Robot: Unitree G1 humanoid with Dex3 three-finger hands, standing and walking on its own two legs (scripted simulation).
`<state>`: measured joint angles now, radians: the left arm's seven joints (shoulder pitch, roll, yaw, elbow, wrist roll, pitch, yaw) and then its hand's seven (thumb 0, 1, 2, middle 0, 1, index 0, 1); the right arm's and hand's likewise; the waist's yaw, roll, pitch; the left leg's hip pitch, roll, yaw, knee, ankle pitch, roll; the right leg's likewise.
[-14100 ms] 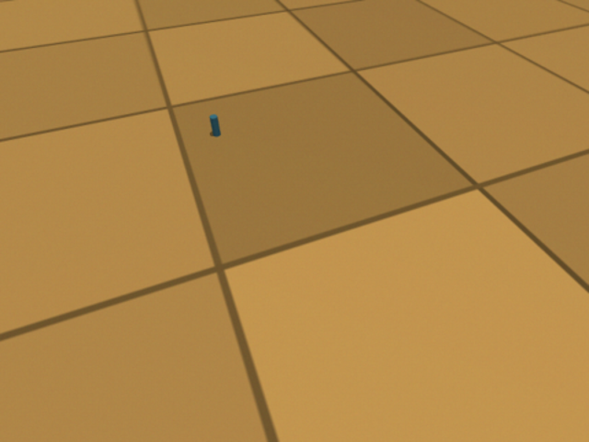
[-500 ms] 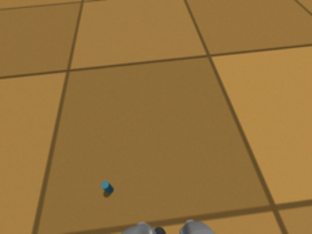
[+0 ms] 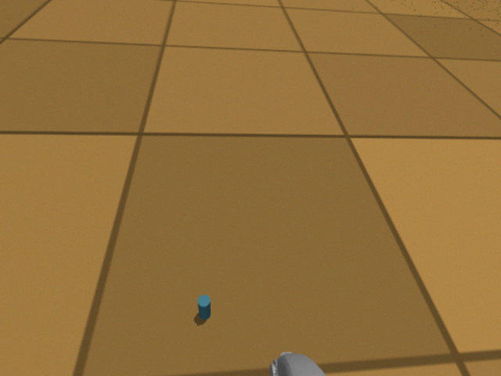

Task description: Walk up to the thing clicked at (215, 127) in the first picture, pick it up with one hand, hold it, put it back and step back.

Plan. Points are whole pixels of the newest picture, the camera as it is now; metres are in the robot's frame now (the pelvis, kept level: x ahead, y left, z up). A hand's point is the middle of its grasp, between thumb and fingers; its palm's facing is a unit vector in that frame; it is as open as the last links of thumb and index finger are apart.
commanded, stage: walk up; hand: left
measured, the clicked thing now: (204, 307) +0.50 +0.13 -0.66
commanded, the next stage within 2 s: none
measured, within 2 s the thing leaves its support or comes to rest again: neither
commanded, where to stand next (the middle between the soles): +0.11 -0.07 m, yaw -4 degrees
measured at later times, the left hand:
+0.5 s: hand out of the picture +0.14 +0.18 -0.12, palm faces -0.09 -0.92 -0.38, open 7.4 cm
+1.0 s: hand out of the picture +0.14 +0.23 -0.11, palm faces -0.12 -0.86 -0.49, open 7.4 cm
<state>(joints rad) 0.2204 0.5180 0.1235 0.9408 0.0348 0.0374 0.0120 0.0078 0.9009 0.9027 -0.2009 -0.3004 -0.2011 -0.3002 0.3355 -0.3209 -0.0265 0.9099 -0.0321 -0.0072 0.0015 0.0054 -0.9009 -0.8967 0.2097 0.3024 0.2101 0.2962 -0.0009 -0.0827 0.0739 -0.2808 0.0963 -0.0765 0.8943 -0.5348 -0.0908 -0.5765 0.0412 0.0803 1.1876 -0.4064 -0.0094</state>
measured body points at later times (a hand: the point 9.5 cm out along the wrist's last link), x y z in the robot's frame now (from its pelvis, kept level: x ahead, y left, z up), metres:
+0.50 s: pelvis +0.06 -0.08 +0.02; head +0.10 -0.09 +0.46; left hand +0.14 +0.22 -0.10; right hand +0.13 -0.43 -0.09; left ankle +0.11 +0.04 -0.65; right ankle +0.05 -0.20 -0.69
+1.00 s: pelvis +0.04 -0.05 +0.01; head +0.10 -0.08 +0.46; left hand +0.15 +0.27 -0.08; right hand +0.15 -0.39 -0.11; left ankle +0.05 +0.10 -0.68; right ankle +0.05 -0.20 -0.69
